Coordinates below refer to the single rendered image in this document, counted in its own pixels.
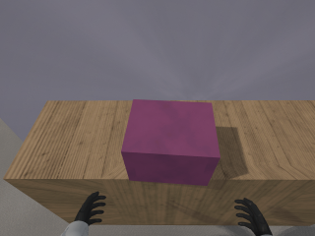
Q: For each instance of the left robot forearm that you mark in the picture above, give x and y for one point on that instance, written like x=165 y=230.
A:
x=76 y=228

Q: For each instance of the pedestal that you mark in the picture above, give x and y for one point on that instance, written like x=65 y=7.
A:
x=267 y=155

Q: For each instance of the right robot hand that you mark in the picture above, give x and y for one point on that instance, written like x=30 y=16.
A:
x=258 y=225

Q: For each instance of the left robot hand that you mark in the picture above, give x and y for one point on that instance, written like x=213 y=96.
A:
x=86 y=212

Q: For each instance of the carton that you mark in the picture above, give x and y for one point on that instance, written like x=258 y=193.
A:
x=172 y=142

